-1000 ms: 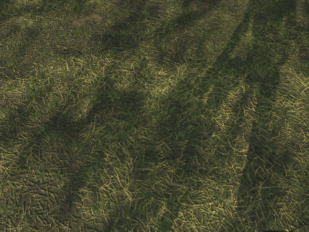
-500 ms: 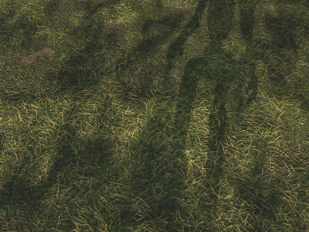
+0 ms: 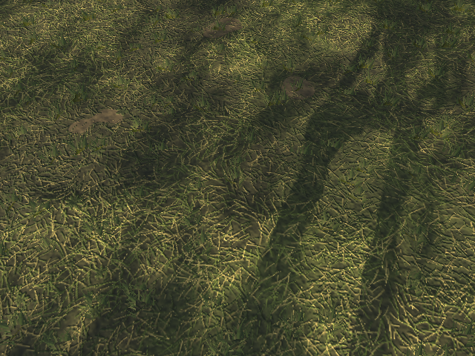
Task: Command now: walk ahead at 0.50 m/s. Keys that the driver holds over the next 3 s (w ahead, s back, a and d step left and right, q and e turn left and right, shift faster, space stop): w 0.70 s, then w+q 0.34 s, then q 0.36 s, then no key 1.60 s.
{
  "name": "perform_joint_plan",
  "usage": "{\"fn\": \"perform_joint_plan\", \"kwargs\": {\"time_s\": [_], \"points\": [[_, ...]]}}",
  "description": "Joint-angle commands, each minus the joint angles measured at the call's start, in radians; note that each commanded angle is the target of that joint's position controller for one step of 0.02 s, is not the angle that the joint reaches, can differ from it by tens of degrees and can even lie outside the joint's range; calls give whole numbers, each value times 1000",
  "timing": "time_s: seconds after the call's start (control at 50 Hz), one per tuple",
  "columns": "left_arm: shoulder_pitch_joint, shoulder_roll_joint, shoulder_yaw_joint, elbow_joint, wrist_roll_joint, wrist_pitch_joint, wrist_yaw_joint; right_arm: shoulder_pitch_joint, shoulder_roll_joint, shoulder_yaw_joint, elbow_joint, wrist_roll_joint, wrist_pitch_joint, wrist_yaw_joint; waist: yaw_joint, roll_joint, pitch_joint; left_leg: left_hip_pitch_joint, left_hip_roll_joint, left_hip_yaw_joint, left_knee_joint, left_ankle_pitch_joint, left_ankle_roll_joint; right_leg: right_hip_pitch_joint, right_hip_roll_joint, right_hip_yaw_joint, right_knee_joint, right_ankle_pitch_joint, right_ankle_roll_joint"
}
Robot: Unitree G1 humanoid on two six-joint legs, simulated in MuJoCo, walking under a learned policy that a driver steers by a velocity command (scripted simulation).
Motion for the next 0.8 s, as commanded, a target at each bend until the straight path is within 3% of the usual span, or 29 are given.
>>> {"fn": "perform_joint_plan", "kwargs": {"time_s": [0.02,0.06,0.1,0.12,0.14,0.16,0.18,0.2,0.22,0.24,0.26,0.28,0.32,0.38,0.42,0.5,0.6,0.64,0.66,0.68,0.7,0.72,0.74,0.76,0.78,0.8], "points": [[45,165,33,-18,-7,0,7,-137,-41,4,-86,7,-16,16,13,-92,81,6,-33,32,-88,28,7,-17,-276,111,-59,248,-137],[62,173,38,-4,-10,12,10,-166,-51,5,-106,9,-23,29,10,-98,88,-8,-40,27,-123,-32,27,59,-313,120,-17,297,-130],[46,187,45,-4,-12,22,15,-132,-77,-2,-107,11,-29,38,-26,-117,63,59,-61,38,-148,-106,54,105,-333,121,43,423,-110],[23,197,48,-9,-13,26,16,-72,-102,-13,-93,9,-31,38,-64,-135,22,159,-92,63,-154,-137,70,110,-326,110,110,584,-97],[0,189,44,-15,-14,32,17,61,-134,-33,-53,5,-31,34,-135,-131,-55,342,-125,92,-174,-124,95,82,-287,75,258,719,-75],[-2,159,31,-30,-5,33,18,245,-191,-57,-1,-3,-30,26,-204,-93,-182,635,-63,25,-132,-95,139,-66,-234,38,493,627,-44],[112,55,-1,-44,4,16,7,378,-289,-82,26,-17,-23,20,-178,120,-342,1051,200,-408,-160,-230,294,-481,-80,-5,900,224,31],[92,57,-5,-33,-2,-9,1,389,-228,-60,32,-4,-19,21,-185,204,-408,1109,270,-697,-329,-335,332,-643,-8,126,1079,-348,36],[4,146,20,-60,-32,-28,-6,312,-177,-40,22,3,-21,20,-181,150,-272,1001,237,-584,-350,-407,280,-744,-74,171,1157,-324,13],[-70,156,21,-81,-43,-35,-4,226,-144,-30,-2,-2,-22,18,-158,86,-162,847,202,-448,-371,-371,247,-755,-130,138,1132,-236,-1],[-105,149,25,-85,-32,-33,3,160,-113,-20,-10,-13,-26,22,-127,27,-78,687,165,-347,-412,-304,232,-718,-170,119,1063,-156,-1],[-89,140,33,-79,-21,-20,10,122,-85,-11,-14,-25,-31,24,-87,38,-46,582,131,-279,-446,-258,216,-651,-204,127,1003,-103,-2],[-49,94,29,-67,-15,6,13,114,-81,-9,-6,-22,-36,27,-52,57,-26,483,106,-210,-497,-208,222,-575,-222,125,938,-70,10],[-126,95,33,-97,-4,18,17,167,-123,-18,17,-19,-41,10,-56,24,13,483,99,-141,-537,-113,233,-654,-228,115,801,57,40],[-188,89,32,-118,3,15,13,201,-131,-19,29,-16,-36,-1,-71,14,22,512,86,-100,-543,-65,220,-686,-224,109,682,174,54],[-325,63,19,-155,-5,6,-3,264,-138,-18,52,-5,-30,-11,-114,18,50,536,53,-22,-550,-67,187,-637,-179,64,459,336,56],[-442,73,8,-205,-14,-4,-31,345,-151,-26,96,3,-7,-15,-143,19,87,710,120,-30,-482,-27,182,-676,-154,64,338,262,29],[-419,98,14,-210,-16,-10,-40,335,-164,-33,100,6,4,-19,-114,35,70,761,145,-36,-427,78,164,-626,-138,57,312,185,3],[-369,120,23,-200,-15,-12,-41,315,-173,-36,95,6,8,-21,-81,51,37,770,141,-27,-370,221,152,-541,-112,35,305,149,-13],[-257,148,41,-168,-11,-14,-39,290,-170,-35,89,8,14,-21,-17,53,-29,753,110,4,-243,381,132,-381,-77,3,285,153,-36],[-80,202,67,-113,-5,-13,-31,288,-141,-23,79,3,16,-22,52,27,-145,646,53,45,-29,370,102,-115,-95,26,312,182,-72],[70,299,90,-88,15,-11,-22,379,-53,6,57,-11,5,-14,47,-150,-312,278,-64,85,359,12,41,303,-356,389,322,134,-198],[100,269,79,-76,-1,-5,-23,409,-5,24,72,-1,-18,-7,42,-315,-416,47,-191,-13,606,-630,16,442,-489,761,150,-14,-287],[46,201,56,-86,-6,-7,-21,322,-115,-6,56,30,-37,-3,57,-226,-302,-57,-130,-108,700,-623,38,353,-455,677,119,-102,-232],[-34,165,45,-105,-1,-9,-15,240,-136,-12,30,45,-44,-3,39,-180,-183,-87,-75,-79,692,-541,53,211,-427,524,101,-72,-189],[-104,134,35,-112,8,-14,-16,202,-126,-14,25,39,-40,-10,7,-111,-100,-49,-30,-63,626,-455,53,57,-390,413,59,-18,-163]]}}
Next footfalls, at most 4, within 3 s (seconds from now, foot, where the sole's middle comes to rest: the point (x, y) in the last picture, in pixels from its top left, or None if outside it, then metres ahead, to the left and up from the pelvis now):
0.16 left None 0.28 0.15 -0.78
0.70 right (300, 324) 0.60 -0.09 -0.78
1.22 left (217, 241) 0.86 0.17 -0.78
1.70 right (285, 221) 0.95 -0.05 -0.78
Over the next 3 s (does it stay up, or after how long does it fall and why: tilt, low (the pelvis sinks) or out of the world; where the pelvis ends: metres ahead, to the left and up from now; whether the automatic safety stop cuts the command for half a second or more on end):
stays up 0.87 0.04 -0.01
